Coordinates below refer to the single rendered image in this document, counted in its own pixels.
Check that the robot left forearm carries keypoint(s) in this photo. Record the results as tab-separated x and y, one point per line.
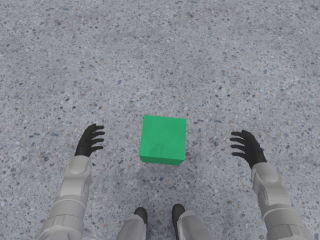
65	221

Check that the left robot hand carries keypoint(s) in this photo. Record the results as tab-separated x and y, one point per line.
84	147

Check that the right robot hand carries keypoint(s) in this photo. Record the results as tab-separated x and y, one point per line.
253	152

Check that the robot right forearm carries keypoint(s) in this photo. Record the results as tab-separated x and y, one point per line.
278	210

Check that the carton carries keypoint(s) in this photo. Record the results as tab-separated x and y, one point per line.
163	140

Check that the robot left thigh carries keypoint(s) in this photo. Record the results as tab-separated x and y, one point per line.
133	229

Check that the right robot shin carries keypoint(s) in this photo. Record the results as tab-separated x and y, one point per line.
187	213

